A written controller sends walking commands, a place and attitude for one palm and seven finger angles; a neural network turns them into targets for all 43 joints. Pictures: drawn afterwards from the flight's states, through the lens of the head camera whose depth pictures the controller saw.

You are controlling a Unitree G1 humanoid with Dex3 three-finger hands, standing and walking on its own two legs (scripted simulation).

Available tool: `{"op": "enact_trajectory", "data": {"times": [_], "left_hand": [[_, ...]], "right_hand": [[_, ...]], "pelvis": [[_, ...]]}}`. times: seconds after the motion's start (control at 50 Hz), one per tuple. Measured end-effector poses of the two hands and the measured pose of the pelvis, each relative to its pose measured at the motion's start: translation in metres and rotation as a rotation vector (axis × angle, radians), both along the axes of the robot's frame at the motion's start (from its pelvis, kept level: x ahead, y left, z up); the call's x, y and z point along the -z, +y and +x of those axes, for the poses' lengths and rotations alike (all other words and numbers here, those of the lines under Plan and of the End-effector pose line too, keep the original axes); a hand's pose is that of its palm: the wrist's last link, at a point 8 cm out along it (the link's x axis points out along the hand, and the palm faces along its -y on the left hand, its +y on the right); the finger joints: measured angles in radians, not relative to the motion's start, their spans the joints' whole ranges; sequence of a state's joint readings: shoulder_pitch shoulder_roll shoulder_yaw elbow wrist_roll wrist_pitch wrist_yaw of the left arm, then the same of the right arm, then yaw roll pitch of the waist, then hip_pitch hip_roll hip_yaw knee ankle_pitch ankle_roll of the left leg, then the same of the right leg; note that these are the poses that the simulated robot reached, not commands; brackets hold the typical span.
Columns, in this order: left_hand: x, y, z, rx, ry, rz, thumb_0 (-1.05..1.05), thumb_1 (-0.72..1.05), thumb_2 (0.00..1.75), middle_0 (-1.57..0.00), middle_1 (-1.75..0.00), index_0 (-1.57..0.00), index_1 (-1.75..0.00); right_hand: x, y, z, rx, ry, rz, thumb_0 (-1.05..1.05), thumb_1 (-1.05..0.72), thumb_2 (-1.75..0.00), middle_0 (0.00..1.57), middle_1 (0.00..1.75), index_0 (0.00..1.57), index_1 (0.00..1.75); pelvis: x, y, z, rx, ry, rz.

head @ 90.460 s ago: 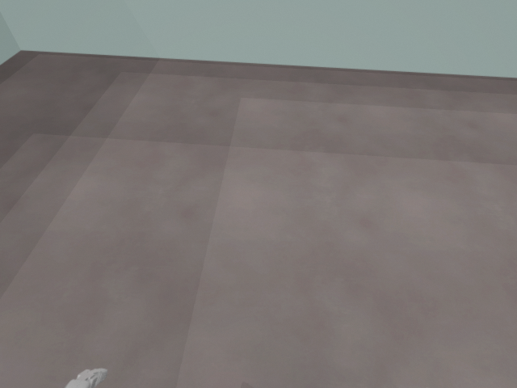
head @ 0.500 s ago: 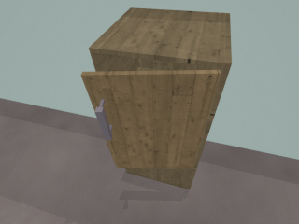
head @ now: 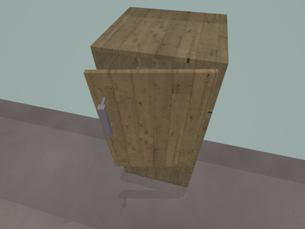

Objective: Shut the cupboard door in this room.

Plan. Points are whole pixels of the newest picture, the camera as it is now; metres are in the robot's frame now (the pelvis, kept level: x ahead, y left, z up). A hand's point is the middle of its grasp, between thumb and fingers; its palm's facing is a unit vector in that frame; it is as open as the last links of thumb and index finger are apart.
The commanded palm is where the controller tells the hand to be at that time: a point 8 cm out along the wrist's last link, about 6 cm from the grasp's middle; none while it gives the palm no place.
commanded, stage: come to a stop and stand still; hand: left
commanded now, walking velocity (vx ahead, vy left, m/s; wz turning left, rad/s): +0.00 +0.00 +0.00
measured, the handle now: (106, 117) +0.47 +0.19 -0.01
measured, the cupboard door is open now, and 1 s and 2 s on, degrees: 14 14 14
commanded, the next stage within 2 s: look again from close up in 0.90 s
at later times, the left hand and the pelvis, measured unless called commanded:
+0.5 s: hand out of the picture -0.02 +0.11 -0.17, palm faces +0.04 -0.98 -0.17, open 7.4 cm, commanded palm none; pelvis +0.00 -0.04 +0.00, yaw +0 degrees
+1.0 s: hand out of the picture +0.00 +0.10 -0.17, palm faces +0.05 -0.98 -0.18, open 7.4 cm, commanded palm none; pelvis +0.01 -0.05 +0.00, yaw +1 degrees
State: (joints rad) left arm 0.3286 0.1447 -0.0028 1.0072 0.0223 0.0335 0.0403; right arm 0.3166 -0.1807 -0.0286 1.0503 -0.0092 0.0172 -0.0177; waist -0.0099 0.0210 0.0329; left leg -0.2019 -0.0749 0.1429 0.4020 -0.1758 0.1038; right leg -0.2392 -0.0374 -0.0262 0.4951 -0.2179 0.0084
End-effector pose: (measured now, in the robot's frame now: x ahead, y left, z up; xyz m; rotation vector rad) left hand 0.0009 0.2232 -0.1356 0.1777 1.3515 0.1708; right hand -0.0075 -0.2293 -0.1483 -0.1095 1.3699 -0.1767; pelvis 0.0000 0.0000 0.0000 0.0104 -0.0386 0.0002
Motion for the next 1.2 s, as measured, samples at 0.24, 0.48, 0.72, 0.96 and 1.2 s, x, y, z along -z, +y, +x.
{"op": "enact_trajectory", "data": {"times": [0.24,0.48,0.72,0.96,1.2], "left_hand": [[0.002,-0.038,-0.034,-0.030,0.066,-0.042,0.00,0.90,0.89,-0.20,-0.29,-0.20,-0.30],[0.005,-0.061,-0.027,-0.032,0.050,-0.058,0.01,0.91,0.89,-0.20,-0.29,-0.20,-0.30],[0.002,-0.066,-0.018,-0.037,0.049,-0.045,0.01,0.91,0.89,-0.20,-0.29,-0.20,-0.30],[0.002,-0.074,-0.012,-0.041,0.055,-0.050,0.01,0.91,0.89,-0.20,-0.29,-0.20,-0.30],[0.001,-0.080,-0.008,-0.046,0.062,-0.057,0.00,0.91,0.89,-0.20,-0.29,-0.20,-0.30]], "right_hand": [[0.003,-0.002,-0.009,0.001,0.027,0.046,0.01,-0.91,-0.90,0.20,0.29,0.20,0.30],[0.004,-0.008,-0.014,0.011,0.043,0.065,0.01,-0.91,-0.90,0.20,0.29,0.20,0.30],[0.003,-0.014,-0.024,0.016,0.099,0.073,0.01,-0.91,-0.90,0.20,0.29,0.20,0.30],[0.002,-0.018,-0.012,0.009,0.094,0.073,0.01,-0.91,-0.90,0.20,0.29,0.20,0.30],[0.002,-0.022,0.006,-0.002,0.074,0.068,0.01,-0.91,-0.90,0.20,0.29,0.20,0.30]], "pelvis": [[-0.002,-0.019,-0.005,-0.007,0.005,0.001],[-0.003,-0.036,-0.002,-0.007,0.011,0.003],[-0.004,-0.046,0.006,-0.010,0.014,0.005],[-0.005,-0.052,0.013,-0.009,0.011,0.006],[-0.006,-0.054,0.022,-0.008,0.013,0.007]]}}
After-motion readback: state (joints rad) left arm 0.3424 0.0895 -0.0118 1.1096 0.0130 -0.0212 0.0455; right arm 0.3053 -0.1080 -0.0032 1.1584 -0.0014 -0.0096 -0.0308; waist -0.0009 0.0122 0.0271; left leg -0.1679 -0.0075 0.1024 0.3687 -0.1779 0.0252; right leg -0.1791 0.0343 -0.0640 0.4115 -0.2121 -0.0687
